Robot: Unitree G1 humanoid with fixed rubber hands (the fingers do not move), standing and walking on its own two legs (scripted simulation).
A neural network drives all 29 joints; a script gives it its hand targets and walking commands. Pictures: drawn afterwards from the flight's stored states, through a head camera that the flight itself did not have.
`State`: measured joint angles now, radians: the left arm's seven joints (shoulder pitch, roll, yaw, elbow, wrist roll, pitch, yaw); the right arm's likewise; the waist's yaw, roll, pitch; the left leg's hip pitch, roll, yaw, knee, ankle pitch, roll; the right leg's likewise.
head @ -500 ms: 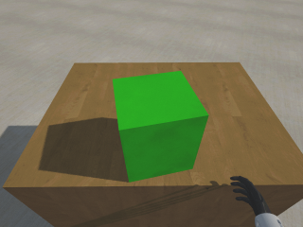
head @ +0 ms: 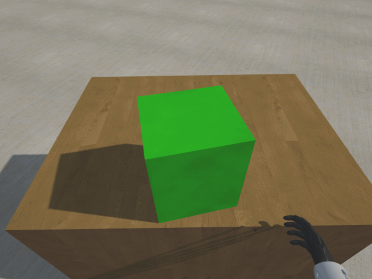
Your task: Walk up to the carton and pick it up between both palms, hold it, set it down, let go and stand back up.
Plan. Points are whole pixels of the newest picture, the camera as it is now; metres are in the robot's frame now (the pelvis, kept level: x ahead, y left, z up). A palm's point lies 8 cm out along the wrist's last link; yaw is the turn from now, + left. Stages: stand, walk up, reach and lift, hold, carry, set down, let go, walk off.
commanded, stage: stand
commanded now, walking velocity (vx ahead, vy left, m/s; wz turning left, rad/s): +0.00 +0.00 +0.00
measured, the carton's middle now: (190, 154) +0.41 +0.02 +0.05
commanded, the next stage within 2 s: none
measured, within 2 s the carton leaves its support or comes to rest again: neither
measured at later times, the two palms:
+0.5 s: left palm out of the picture +0.07 +0.26 -0.12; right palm (319, 257) +0.19 -0.24 -0.02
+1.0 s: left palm out of the picture +0.07 +0.27 -0.11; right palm out of the picture +0.09 -0.25 -0.14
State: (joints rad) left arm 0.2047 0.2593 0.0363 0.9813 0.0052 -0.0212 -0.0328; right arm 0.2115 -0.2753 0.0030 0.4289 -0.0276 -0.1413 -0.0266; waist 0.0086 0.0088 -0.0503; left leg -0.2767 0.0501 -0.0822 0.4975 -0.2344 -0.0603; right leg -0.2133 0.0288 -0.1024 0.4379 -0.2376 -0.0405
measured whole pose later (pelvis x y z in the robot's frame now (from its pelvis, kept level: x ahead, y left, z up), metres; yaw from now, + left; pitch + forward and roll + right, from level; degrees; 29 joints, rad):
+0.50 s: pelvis +0.00 +0.00 +0.00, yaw +0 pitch +0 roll -1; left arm 0.20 0.26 0.04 0.96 0.01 -0.02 -0.03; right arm 0.21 -0.28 0.00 0.43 -0.03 -0.14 -0.03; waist 0.01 0.02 -0.03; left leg -0.28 0.05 -0.08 0.50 -0.23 -0.06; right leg -0.21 0.03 -0.10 0.44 -0.23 -0.04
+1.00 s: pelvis +0.00 +0.00 +0.00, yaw +0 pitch +0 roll -1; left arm 0.13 0.26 0.04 1.05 0.01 -0.02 -0.03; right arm 0.21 -0.29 0.00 0.82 -0.03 -0.01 -0.02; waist 0.01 0.10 0.08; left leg -0.27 0.05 -0.08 0.50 -0.23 -0.06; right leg -0.21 0.03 -0.10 0.45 -0.24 -0.04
